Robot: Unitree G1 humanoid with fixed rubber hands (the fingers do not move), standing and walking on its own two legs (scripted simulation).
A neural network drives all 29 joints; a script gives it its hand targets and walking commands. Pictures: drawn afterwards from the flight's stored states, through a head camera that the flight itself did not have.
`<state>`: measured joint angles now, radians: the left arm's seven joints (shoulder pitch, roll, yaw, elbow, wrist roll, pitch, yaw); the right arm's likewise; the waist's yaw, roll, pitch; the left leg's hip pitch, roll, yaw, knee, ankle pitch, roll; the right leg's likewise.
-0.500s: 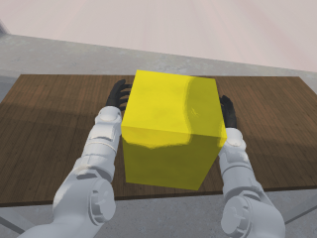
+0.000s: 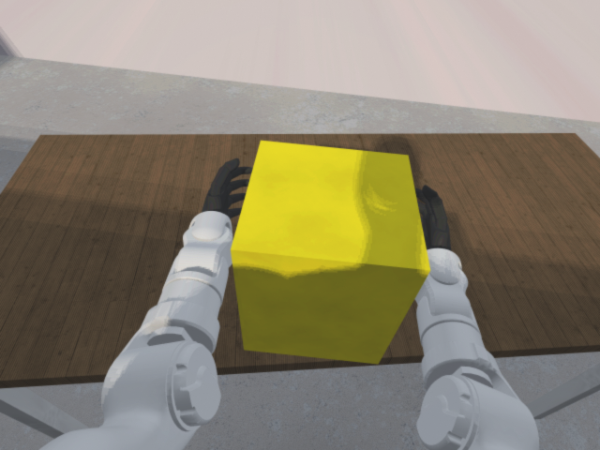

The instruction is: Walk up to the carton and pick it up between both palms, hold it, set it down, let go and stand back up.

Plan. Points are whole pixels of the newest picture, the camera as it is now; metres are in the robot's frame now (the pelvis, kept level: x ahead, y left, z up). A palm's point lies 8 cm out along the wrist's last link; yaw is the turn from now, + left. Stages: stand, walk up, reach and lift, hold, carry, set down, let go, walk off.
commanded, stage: set down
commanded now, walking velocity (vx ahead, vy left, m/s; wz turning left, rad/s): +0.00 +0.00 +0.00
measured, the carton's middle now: (322, 257) +0.39 -0.06 +0.04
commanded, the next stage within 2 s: none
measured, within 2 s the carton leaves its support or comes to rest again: rests again in 0.30 s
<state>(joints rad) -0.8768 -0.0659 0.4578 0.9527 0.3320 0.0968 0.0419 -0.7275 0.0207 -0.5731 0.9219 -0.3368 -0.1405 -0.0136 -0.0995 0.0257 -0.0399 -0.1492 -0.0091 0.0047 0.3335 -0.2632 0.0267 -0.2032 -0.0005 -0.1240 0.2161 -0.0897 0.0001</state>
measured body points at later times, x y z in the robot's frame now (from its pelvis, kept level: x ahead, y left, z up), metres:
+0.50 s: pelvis +0.00 +0.00 +0.00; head +0.04 +0.00 +0.45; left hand +0.45 +0.08 +0.09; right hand +0.39 -0.22 +0.07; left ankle -0.06 +0.09 -0.75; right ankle +0.01 -0.12 -0.75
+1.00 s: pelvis +0.00 +0.00 +0.00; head +0.05 +0.00 +0.45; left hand +0.45 +0.08 +0.09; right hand +0.39 -0.22 +0.07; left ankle -0.06 +0.09 -0.75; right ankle +0.01 -0.12 -0.75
